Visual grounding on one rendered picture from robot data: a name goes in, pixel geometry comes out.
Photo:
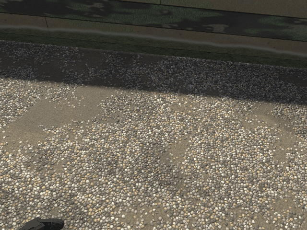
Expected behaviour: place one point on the robot left hand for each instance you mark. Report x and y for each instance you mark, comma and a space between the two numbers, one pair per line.
43, 224

